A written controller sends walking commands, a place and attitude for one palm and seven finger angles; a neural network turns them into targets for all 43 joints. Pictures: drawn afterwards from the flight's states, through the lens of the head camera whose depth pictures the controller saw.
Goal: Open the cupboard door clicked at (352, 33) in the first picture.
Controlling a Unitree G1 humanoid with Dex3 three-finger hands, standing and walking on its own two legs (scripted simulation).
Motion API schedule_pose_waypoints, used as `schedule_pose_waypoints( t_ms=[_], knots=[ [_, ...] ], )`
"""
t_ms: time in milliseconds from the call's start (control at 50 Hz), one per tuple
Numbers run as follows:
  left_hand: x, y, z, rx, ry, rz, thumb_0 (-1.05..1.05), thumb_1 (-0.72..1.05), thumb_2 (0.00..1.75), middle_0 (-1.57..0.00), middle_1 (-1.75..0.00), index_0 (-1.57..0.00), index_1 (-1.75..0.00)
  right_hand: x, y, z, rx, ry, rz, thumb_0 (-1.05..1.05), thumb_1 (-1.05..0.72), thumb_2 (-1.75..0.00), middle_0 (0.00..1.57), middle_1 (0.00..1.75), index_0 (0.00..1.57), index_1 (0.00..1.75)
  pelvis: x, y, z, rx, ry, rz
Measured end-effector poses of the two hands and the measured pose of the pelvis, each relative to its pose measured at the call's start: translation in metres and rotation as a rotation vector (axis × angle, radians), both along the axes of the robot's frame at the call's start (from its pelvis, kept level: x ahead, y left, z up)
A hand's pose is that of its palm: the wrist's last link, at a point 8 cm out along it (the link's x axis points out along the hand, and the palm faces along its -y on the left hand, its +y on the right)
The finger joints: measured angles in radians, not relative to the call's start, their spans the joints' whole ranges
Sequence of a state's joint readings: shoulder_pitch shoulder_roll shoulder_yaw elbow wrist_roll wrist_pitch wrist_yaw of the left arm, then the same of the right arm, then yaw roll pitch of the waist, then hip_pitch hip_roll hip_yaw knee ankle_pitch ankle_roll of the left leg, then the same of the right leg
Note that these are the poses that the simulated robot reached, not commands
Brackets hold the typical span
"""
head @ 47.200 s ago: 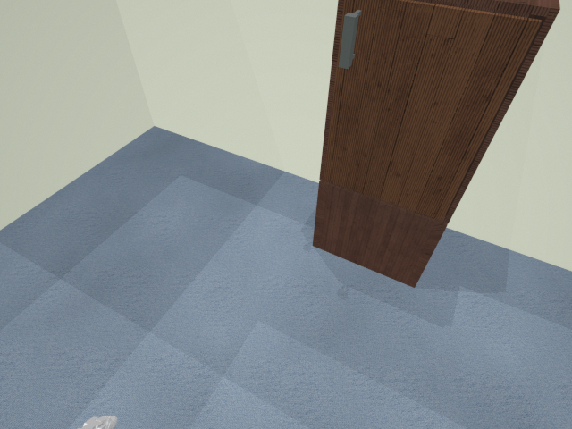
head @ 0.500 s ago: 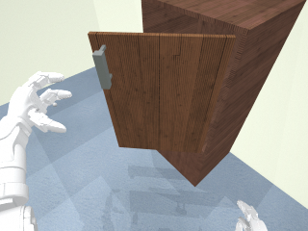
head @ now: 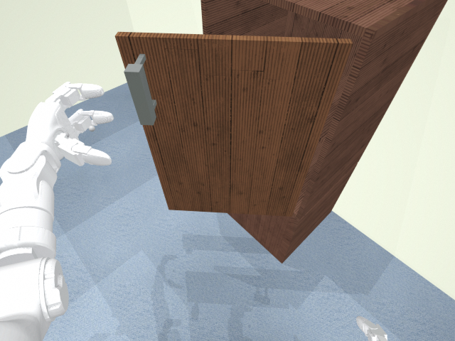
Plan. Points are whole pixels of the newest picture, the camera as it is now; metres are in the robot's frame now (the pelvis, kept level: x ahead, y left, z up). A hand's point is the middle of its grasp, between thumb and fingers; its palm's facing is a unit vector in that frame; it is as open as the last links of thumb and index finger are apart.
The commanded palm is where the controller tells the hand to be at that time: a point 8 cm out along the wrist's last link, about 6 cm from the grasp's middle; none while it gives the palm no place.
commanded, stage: move the hooked fingers beside the handle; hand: left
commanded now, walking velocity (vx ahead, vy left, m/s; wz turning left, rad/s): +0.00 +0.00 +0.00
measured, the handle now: (144, 89) +0.54 +0.17 +0.16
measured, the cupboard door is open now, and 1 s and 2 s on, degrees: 43 43 43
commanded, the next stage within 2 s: none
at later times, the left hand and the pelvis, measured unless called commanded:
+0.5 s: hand (108, 100) +0.49 +0.23 +0.17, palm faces -0.02 -1.00 -0.01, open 14.0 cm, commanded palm +0.48 +0.29 +0.17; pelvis +0.01 -0.01 -0.01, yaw -1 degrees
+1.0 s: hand (96, 102) +0.50 +0.26 +0.16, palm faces -0.03 -1.00 +0.01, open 14.0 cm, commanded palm +0.49 +0.30 +0.16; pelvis +0.01 +0.01 -0.01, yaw -2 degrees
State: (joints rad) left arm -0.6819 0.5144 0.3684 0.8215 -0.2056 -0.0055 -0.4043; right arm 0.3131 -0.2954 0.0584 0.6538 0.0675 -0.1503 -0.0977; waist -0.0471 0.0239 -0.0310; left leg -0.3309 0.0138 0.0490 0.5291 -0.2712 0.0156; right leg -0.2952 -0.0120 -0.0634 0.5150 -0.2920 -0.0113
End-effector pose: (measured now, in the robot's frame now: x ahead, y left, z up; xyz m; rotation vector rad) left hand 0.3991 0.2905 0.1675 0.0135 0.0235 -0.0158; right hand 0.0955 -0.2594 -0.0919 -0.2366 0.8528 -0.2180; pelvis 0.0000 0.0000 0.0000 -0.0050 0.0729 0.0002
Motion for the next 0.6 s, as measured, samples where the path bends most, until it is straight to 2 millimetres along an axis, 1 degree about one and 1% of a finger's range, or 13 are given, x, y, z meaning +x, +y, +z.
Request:
schedule_pose_waypoints(
  t_ms=[160,260,360,480,600],
  knots=[
    [0.024,-0.002,0.007,0.013,-0.014,-0.003,-0.02,-0.5,0.3,-0.3,-1.2,-0.3,-1.2,-0.028,-0.011,-0.008,-0.016,0.104,-0.043,0.01,-0.9,-0.9,0.2,0.29,0.2,0.3,0.004,-0.003,-0.002,-0.002,0.026,-0.001],
    [0.04,-0.008,0.003,-0.001,0.01,-0.018,-0.02,-0.5,0.3,-0.3,-1.2,-0.3,-1.2,-0.049,-0.019,-0.014,-0.025,0.183,-0.072,0.01,-0.9,-0.9,0.2,0.29,0.2,0.3,0.004,-0.004,-0.003,-0.002,0.049,-0.004],
    [0.054,-0.012,0.0,-0.009,0.002,-0.014,-0.02,-0.5,0.3,-0.3,-1.2,-0.3,-1.2,-0.068,-0.024,-0.014,-0.034,0.244,-0.109,0.01,-0.9,-0.9,0.2,0.29,0.2,0.3,0.006,-0.006,-0.004,-0.002,0.071,-0.011],
    [0.07,-0.01,0.003,-0.003,0.0,-0.005,-0.02,-0.5,0.3,-0.3,-1.2,-0.3,-1.2,-0.088,-0.028,-0.013,-0.043,0.303,-0.15,0.01,-0.9,-0.9,0.2,0.29,0.2,0.3,0.007,-0.007,-0.005,-0.006,0.097,-0.016],
    [0.082,-0.004,0.007,-0.01,-0.002,-0.006,-0.02,-0.5,0.3,-0.3,-1.2,-0.3,-1.2,-0.102,-0.027,-0.012,-0.048,0.358,-0.176,0.01,-0.9,-0.9,0.2,0.29,0.2,0.3,0.009,-0.005,-0.006,-0.009,0.121,-0.022]
  ],
)
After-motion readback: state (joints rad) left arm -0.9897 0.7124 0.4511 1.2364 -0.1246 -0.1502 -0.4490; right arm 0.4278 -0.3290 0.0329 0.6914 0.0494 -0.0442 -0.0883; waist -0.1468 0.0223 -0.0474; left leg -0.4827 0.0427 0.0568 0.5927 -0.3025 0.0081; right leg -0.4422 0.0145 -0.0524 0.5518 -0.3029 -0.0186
